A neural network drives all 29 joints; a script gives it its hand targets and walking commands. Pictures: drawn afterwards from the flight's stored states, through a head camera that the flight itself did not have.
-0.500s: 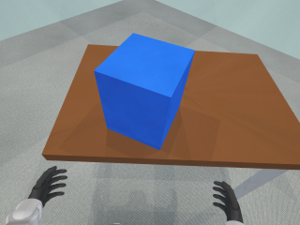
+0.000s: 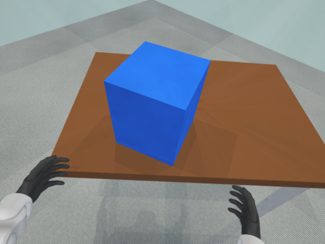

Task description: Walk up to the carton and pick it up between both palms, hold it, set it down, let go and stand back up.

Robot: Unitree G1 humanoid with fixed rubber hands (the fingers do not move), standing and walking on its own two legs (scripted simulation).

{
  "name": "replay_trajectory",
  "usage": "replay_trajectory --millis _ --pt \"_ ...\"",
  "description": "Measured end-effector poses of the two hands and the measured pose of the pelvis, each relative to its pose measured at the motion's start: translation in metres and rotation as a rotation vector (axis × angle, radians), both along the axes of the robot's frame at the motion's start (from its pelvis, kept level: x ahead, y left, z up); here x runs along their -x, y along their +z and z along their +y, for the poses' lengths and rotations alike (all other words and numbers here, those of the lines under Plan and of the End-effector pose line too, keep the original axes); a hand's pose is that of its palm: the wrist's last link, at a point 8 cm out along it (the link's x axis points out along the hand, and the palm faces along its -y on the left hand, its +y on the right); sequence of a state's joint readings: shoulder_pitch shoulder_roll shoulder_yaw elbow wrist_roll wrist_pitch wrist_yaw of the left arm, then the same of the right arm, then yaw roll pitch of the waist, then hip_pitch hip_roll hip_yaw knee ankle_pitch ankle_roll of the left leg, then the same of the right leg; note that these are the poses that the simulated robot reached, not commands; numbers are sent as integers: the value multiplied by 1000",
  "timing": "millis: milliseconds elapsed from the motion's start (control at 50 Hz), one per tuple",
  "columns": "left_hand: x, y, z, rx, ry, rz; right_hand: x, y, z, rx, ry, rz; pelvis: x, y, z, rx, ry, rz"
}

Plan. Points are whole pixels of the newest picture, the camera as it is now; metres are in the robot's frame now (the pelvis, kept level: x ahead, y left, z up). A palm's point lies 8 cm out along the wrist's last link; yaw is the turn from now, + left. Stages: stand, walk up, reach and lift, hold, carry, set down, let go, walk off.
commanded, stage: reach and lift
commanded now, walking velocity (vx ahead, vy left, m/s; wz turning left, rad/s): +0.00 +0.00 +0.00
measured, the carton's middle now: (159, 105) +0.49 +0.02 +0.05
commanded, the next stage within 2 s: none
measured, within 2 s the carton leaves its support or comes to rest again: neither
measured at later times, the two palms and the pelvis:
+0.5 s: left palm (44, 160) +0.28 +0.27 +0.06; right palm (236, 193) +0.23 -0.16 +0.05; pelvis +0.04 +0.01 +0.00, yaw +0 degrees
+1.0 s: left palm (49, 130) +0.33 +0.27 +0.11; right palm (236, 156) +0.30 -0.15 +0.10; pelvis +0.04 +0.02 +0.01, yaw +0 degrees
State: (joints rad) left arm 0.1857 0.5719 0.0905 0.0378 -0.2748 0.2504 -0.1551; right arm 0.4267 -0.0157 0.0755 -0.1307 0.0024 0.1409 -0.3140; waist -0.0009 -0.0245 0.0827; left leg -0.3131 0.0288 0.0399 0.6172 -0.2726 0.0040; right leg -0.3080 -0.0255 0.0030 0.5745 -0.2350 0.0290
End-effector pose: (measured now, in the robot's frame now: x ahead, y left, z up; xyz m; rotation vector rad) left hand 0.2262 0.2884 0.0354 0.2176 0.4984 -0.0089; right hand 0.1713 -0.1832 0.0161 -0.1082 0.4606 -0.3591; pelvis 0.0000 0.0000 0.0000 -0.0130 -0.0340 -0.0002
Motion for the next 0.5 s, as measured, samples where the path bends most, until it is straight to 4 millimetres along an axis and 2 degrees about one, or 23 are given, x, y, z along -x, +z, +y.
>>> replay_trajectory --millis 140,300,500 --pt "-15 8 -4 32 -36 -31 -23 24 5 -9 -17 -95 -10 1 0 0 0 -1" --pt "-36 20 -14 57 -87 -97 -39 31 18 -37 -22 -111 -24 1 2 3 0 6" --pt "-57 25 -14 74 -111 -118 -61 34 25 -30 -24 -114 -40 2 9 12 -1 27"
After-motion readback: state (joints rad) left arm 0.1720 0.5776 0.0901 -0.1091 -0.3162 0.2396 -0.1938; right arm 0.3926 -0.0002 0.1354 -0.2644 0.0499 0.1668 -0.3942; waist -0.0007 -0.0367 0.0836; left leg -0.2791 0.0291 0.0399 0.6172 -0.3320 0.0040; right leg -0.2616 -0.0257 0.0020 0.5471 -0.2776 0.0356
